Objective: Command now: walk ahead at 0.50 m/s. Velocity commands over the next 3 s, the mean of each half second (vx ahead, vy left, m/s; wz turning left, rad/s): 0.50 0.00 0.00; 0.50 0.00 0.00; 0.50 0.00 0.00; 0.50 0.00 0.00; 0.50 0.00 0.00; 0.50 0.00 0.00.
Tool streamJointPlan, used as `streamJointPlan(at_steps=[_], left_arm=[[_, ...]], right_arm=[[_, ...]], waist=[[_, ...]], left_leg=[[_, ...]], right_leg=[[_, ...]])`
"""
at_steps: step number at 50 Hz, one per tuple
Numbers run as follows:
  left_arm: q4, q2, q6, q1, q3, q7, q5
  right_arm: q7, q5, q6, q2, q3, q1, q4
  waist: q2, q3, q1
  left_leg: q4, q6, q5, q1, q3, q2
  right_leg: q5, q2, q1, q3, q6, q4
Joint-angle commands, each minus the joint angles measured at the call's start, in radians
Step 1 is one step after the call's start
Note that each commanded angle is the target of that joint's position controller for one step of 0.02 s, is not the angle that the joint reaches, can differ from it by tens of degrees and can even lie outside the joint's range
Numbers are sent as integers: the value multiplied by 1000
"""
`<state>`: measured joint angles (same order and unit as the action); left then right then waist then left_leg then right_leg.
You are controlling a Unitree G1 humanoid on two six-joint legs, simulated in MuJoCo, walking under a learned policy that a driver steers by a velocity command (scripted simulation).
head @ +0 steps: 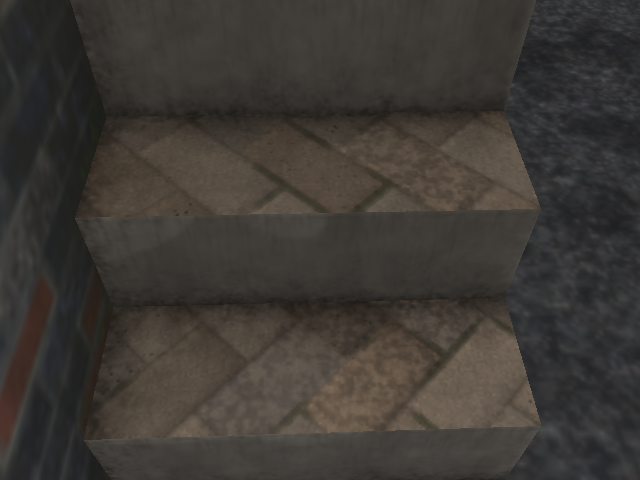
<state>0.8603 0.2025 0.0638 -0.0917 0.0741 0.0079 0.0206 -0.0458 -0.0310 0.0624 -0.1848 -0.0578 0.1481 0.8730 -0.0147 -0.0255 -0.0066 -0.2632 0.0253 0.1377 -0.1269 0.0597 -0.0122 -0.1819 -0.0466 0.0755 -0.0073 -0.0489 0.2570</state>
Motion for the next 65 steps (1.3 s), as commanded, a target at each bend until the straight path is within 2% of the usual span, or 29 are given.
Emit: streamJointPlan(at_steps=[1,31,32,34,35,37,39,42,43,45,47,48,50,55,56,59,60,61,64,65], left_arm=[[-66,83,14,47,-18,2,0],[-75,83,16,57,-18,0,1],[-79,85,16,61,-19,-2,5],[-79,83,17,61,-20,-2,0],[-81,85,16,59,-20,-3,5],[-80,84,17,59,-21,-1,0],[-82,85,16,58,-21,-2,5],[-86,83,17,64,-22,-4,4],[-83,82,16,59,-22,-1,0],[-85,84,16,58,-22,-1,6],[-89,82,17,65,-22,-3,5],[-86,80,17,61,-22,-1,0],[-87,83,16,58,-23,-1,5],[-86,81,16,55,-23,1,1],[-89,82,17,58,-24,-1,6],[-93,79,17,64,-24,-3,4],[-90,78,17,59,-24,-1,0],[-91,81,17,57,-25,-2,5],[-94,78,17,63,-25,-3,5],[-91,77,17,59,-25,-1,0]], right_arm=[[-2,0,13,-88,19,-23,-56],[-1,1,12,-89,20,-40,-54],[1,6,14,-91,24,-24,-47],[-1,-1,12,-91,22,-44,-53],[1,5,14,-87,25,-27,-48],[0,-1,13,-88,23,-45,-53],[1,6,14,-86,26,-26,-47],[1,5,14,-89,29,-29,-45],[-1,-1,13,-86,25,-45,-52],[1,7,14,-84,28,-24,-46],[1,6,14,-89,30,-26,-44],[-1,0,13,-87,26,-43,-51],[1,7,14,-83,29,-23,-45],[-1,1,12,-80,26,-41,-52],[0,7,14,-82,30,-23,-45],[1,6,13,-86,33,-27,-44],[-1,0,12,-83,28,-44,-51],[0,6,13,-79,32,-26,-46],[0,6,13,-83,34,-27,-44],[-1,1,12,-81,30,-44,-51]], waist=[[10,81,0],[10,87,0],[-7,91,-7],[18,79,2],[-1,90,-6],[22,80,3],[-1,93,-5],[5,85,-4],[24,81,4],[0,95,-5],[3,87,-4],[21,82,3],[-1,95,-6],[19,89,1],[-1,96,-6],[4,87,-5],[22,82,2],[2,94,-6],[5,88,-5],[23,83,3]], left_leg=[[18,28,-157,63,-148,159],[19,24,-151,58,-149,159],[25,22,-134,69,-147,160],[20,23,-154,55,-150,158],[26,22,-140,67,-147,160],[21,23,-158,53,-149,158],[25,22,-141,66,-147,159],[26,21,-144,63,-147,158],[20,22,-163,51,-149,157],[25,21,-143,64,-146,159],[25,21,-143,62,-147,158],[19,22,-162,50,-149,157],[24,21,-143,64,-146,159],[17,22,-163,51,-148,158],[22,21,-143,63,-146,159],[22,20,-145,61,-146,158],[16,22,-163,49,-148,157],[22,21,-146,63,-145,159],[22,20,-146,60,-145,158],[15,21,-164,48,-148,157]], right_leg=[[206,176,19,139,-4,-27],[213,176,17,145,-3,-26],[204,175,24,145,3,-30],[209,176,20,147,-3,-29],[206,175,23,146,3,-30],[211,175,16,147,-3,-28],[209,174,19,146,2,-29],[207,174,22,147,3,-32],[216,175,14,148,-3,-27],[213,174,16,147,2,-28],[209,173,21,148,3,-30],[219,174,14,148,-3,-26],[216,173,17,148,2,-27],[228,174,10,149,-4,-22],[219,172,16,149,2,-26],[216,172,22,150,2,-29],[226,173,14,150,-4,-25],[222,172,18,150,1,-26],[219,171,21,151,2,-28],[229,172,13,151,-4,-24]])
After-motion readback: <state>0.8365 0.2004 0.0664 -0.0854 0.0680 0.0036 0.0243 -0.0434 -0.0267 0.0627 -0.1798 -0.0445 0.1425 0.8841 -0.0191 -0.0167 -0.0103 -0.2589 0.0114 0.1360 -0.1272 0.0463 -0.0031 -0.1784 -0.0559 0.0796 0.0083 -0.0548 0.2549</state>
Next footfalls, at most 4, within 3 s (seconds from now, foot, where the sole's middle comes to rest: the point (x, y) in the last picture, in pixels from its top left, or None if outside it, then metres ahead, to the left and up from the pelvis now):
none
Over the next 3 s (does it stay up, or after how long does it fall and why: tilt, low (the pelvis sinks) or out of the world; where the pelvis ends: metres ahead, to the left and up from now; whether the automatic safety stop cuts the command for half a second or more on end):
stays up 0.00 -0.01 0.00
